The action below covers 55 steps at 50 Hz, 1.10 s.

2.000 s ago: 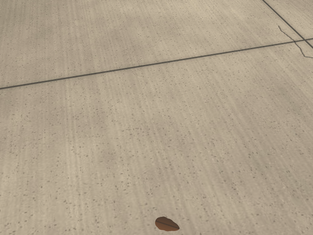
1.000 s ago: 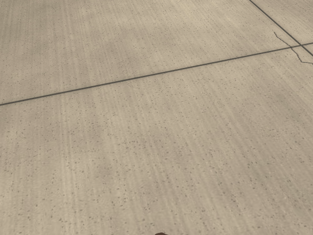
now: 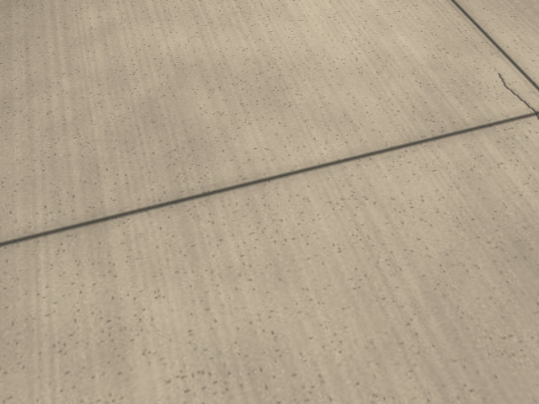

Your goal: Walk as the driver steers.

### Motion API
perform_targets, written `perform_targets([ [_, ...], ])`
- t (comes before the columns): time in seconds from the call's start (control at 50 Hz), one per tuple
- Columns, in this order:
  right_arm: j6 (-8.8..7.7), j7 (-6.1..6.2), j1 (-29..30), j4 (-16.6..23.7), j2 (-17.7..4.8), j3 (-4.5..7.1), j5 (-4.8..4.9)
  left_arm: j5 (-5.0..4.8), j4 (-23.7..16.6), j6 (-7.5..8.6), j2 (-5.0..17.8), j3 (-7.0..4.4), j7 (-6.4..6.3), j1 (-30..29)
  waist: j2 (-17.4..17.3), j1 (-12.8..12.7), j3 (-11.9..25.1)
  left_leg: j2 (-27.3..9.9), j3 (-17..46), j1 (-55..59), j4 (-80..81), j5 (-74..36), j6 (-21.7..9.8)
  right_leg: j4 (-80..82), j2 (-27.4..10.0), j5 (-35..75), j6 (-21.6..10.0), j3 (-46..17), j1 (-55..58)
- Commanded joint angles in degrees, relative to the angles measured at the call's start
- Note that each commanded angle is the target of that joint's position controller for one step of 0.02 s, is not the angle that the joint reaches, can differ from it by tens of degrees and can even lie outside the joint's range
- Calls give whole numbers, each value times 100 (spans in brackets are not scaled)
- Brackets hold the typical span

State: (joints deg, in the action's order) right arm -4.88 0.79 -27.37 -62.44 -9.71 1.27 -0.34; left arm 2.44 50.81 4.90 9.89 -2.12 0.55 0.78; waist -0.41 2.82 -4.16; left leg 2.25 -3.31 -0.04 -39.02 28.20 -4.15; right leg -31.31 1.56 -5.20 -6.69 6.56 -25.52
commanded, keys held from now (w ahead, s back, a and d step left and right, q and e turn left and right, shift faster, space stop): w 0.88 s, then w+q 0.12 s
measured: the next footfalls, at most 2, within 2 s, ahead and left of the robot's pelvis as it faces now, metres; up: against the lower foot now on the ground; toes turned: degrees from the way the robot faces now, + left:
left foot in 0.52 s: +0.45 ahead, +0.10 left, +0.00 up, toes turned +4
right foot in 1.08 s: +0.76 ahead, -0.08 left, +0.00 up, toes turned +0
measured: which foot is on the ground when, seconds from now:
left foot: up 0.00-0.50, down 0.52-1.00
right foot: down 0.00-0.52, up 0.54-1.00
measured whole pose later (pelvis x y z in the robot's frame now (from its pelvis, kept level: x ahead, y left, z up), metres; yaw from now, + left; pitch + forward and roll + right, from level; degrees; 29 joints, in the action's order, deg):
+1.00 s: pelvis +0.54 +0.02 +0.02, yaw +1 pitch +1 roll +1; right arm -5.4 0.5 -28.2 -60.9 -8.9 1.8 -1.2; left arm 1.3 50.6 2.3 10.5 -1.9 1.7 0.6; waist 2.0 4.7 -2.6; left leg 4.6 -3.4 5.2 -11.2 17.5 -4.0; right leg -35.5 -3.7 -3.3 -2.1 3.2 -32.8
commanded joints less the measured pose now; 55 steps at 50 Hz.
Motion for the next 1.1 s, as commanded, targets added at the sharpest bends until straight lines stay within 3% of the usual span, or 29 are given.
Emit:
perform_targets([
  [0.02,-28,-12,-192,428,-762,195,28,-123,444,-85,1288,-415,-12,2257,304,-783,1611,-127,681,-3521,-3895,-158,-194,1456,-2356,-1027,-1286,-4110,3989],
  [0.04,-64,-39,305,613,-690,193,-14,-175,358,-66,956,-317,8,1683,245,-604,776,-352,656,-3642,-3618,-711,-192,1696,-2154,-877,-1067,-3255,3081],
  [0.06,-71,-55,511,644,-593,192,-38,-148,340,-21,681,-244,21,1410,81,-439,413,-536,630,-3459,-3286,-1024,-180,1910,-1872,-414,-860,-2697,2455],
  [0.1,71,-122,370,601,-407,189,-172,-159,502,50,359,-135,-30,1470,228,-138,244,-706,577,-2956,-2820,-1207,-54,2121,-1460,214,-569,-1921,1766],
  [0.14,175,-188,414,639,-312,195,-194,-175,655,137,465,-136,-55,1809,275,-59,236,-718,447,-2931,-2597,-1292,51,2205,-1353,747,-567,-1614,1665],
  [0.2,261,-235,1129,910,-384,204,-202,-182,741,167,681,-160,-62,2105,313,-110,3,-855,273,-3489,-2075,-1831,201,2433,-1237,863,-558,-1300,1687],
  [0.3,242,-255,2358,1333,-352,130,-108,-182,826,153,654,-101,-57,2588,378,-412,-148,-762,-28,-3615,-494,-2707,302,2457,-1045,1580,-406,-918,2032],
  [0.4,190,-230,3023,1598,-435,110,-89,-121,994,121,730,-100,-126,3014,446,-595,-221,-563,-143,-3633,378,-2628,82,2202,-1322,2135,-445,-889,2974],
  [0.46,113,-188,2661,1555,-562,177,-95,-84,1002,99,850,-135,-181,2816,486,-308,-40,-290,-228,-2927,744,-1998,-194,1506,-1436,3610,-331,-758,3278],
  [0.48,77,-148,2105,1380,-650,234,-103,-77,1002,85,906,-152,-186,2740,503,-73,249,-100,-289,-2262,889,-1851,-305,863,-1386,4244,-262,-693,3274],
  [0.5,24,-99,1149,1049,-760,311,-139,-103,978,59,906,-149,-175,2628,335,331,735,6,-340,-1119,1251,-2122,-444,-201,-1175,4158,-151,-505,2969],
  [0.52,-27,-36,137,818,-1148,434,-282,-165,827,62,759,-95,-154,2605,-26,662,1393,-947,678,415,1283,-1822,-723,-1746,-923,2502,-48,-351,1821],
  [0.54,-10,-52,-245,773,-1757,586,-350,-406,730,50,152,11,-82,3330,-1373,367,2124,-2696,3596,2019,1832,-1466,-1608,-4053,195,-1698,226,-95,-310],
  [0.56,91,-101,206,820,-1494,550,-107,-239,773,35,728,-141,-88,2962,-594,293,1932,-2520,4152,1596,2358,-1028,-1546,-4585,108,-2248,136,-922,-884],
  [0.58,91,-115,886,926,-1178,451,-51,-199,577,42,745,-169,-73,2405,-359,54,975,-2336,3139,735,2444,-982,-1338,-4496,-217,-1741,105,-947,-1156],
  [0.6,44,-140,1182,954,-832,357,-68,-183,512,69,661,-153,-54,2107,-68,-54,562,-2082,2539,29,2661,-1504,-1162,-4160,-412,-1359,107,-943,-1008],
  [0.64,-36,-100,1220,802,-476,241,-53,-49,545,-60,463,-148,-7,2165,-217,-388,273,-1588,1631,-788,2891,-2235,-786,-3572,-642,-1105,194,-908,-454],
  [0.7,-150,-74,768,597,-611,244,-27,-8,518,-219,324,-142,73,2098,-250,-495,246,-1433,1180,-915,3031,-2934,-785,-3237,-670,-912,337,-734,-434],
  [0.76,-154,-71,468,522,-731,249,-22,-17,244,-284,402,-142,108,1319,-254,-386,8,-1349,957,-781,3259,-2955,-775,-2660,-810,-333,484,-589,-1048],
  [0.88,-139,-56,-138,374,-706,194,-29,-108,-181,-251,326,-45,125,55,-314,-57,-145,-1217,574,-240,3226,-3786,-635,-998,-654,490,557,-277,-1147],
  [0.96,-86,-2,-457,257,-755,193,-80,-113,-432,-186,417,-41,103,-482,-338,85,-215,-1400,832,430,2833,-4387,-767,-436,-494,284,470,-279,-1208],
  [1.02,-56,36,-188,312,-917,243,-123,-142,-460,-76,562,-86,68,-192,-396,-182,-77,-1472,932,551,2258,-5337,-678,-10,-287,-288,307,-303,-490],
  [1.04,-55,29,-60,340,-975,263,-115,-140,-321,-34,653,-135,28,303,-423,-395,159,-1386,904,446,1749,-5923,-593,178,-108,-442,230,-239,224],
  [1.06,-47,3,80,373,-973,263,-72,-99,-39,33,788,-211,-30,1213,-236,-799,643,-1131,725,109,756,-5885,-473,576,-50,-133,107,-213,1437],
  [1.08,-64,-24,150,541,-794,213,8,58,135,98,1202,-336,-112,2195,138,-1133,1365,-819,561,-972,-703,-4408,-363,631,-1007,-453,-136,-1166,2990],
  [1.1,-28,-30,-552,692,-104,88,263,163,124,69,1841,-498,-108,2568,1446,-866,2248,125,40,-2984,-2793,-536,-95,1024,-2782,-828,-814,-3675,4653],
])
